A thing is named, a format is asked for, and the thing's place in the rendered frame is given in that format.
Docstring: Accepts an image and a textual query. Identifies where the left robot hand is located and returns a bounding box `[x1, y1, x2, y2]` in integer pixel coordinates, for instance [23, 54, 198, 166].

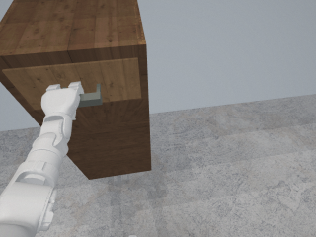
[41, 81, 84, 120]

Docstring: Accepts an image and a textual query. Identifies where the drawer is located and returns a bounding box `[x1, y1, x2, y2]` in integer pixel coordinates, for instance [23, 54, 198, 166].
[2, 57, 141, 110]

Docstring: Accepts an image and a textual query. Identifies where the handle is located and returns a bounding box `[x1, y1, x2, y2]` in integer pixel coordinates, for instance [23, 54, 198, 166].
[62, 83, 103, 108]

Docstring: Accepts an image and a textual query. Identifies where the cabinet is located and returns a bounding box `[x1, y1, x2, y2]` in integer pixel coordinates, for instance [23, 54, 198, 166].
[0, 0, 152, 180]

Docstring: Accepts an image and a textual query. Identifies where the robot left forearm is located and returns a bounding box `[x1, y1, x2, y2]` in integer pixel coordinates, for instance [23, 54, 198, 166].
[0, 112, 73, 206]

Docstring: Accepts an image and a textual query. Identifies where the left robot upper arm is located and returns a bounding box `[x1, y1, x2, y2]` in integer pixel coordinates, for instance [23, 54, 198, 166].
[0, 181, 58, 237]

